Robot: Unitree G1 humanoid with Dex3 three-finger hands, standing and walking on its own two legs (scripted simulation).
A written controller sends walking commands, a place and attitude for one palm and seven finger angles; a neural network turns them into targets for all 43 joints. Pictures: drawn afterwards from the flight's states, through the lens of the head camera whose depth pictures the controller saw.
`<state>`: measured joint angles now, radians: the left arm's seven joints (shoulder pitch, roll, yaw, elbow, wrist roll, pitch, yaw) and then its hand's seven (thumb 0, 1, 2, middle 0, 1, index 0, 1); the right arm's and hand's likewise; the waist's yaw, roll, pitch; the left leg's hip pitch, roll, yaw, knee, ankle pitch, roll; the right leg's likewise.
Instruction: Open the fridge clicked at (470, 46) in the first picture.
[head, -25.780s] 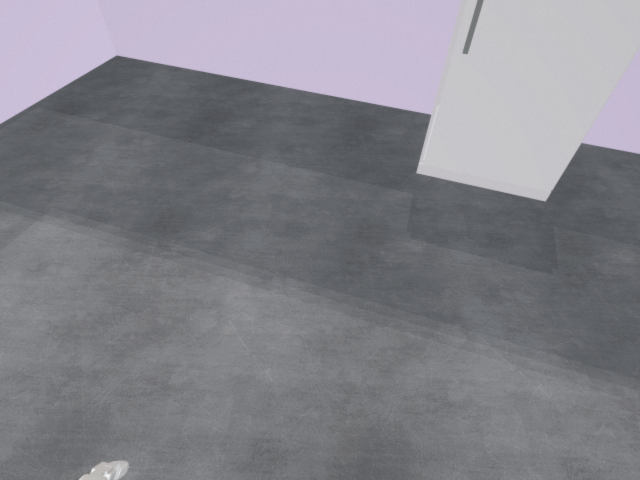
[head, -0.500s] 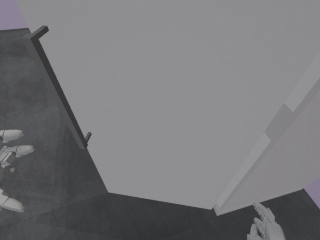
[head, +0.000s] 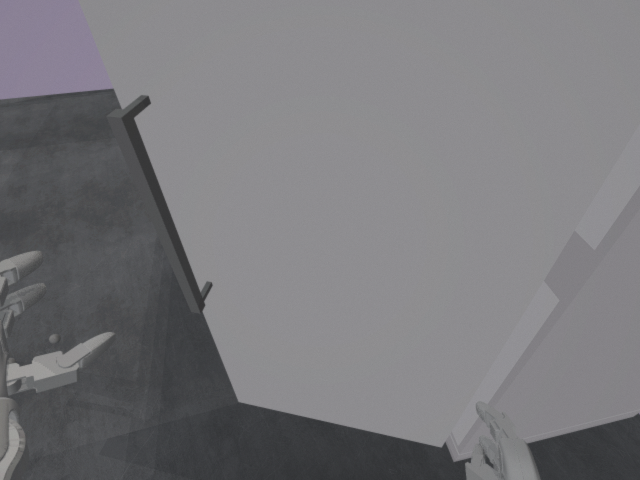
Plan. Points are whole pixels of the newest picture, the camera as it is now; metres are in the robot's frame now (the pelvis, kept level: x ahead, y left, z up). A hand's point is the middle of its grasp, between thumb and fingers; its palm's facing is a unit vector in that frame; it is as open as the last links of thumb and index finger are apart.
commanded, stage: draw the hand back to the body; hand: left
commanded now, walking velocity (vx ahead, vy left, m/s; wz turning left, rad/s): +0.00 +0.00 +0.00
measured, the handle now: (174, 224) +0.43 +0.29 +0.08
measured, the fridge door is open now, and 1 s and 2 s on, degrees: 66 66 66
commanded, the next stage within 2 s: step back with the hand held close in 0.68 s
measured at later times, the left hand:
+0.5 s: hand (93, 316) +0.21 +0.26 +0.16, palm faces +0.49 -0.77 -0.40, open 7.6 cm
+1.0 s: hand (99, 330) +0.20 +0.25 +0.15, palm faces +0.41 -0.80 -0.44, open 7.4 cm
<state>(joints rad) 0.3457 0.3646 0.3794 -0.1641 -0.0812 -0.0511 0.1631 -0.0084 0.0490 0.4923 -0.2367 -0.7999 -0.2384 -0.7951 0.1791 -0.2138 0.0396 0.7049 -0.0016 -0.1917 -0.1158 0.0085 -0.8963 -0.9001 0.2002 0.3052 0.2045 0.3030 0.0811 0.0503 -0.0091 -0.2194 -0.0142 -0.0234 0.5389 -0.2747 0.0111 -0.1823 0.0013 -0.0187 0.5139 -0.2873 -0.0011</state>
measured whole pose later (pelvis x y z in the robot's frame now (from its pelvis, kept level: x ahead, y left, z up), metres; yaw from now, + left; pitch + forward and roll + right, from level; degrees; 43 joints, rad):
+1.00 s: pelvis +0.00 -0.01 +0.00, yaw +0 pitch -1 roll -1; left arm 0.48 0.36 0.34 -0.39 -0.05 -0.10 0.13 0.01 0.89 0.90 -0.21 -0.30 -0.21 -0.30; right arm 0.16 -0.24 0.01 0.63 0.00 -0.07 -0.09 0.01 -0.90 -0.90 0.20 0.30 0.20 0.30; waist 0.02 0.06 0.01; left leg -0.23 0.01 -0.03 0.50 -0.24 0.00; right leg -0.18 0.02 -0.02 0.45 -0.24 -0.01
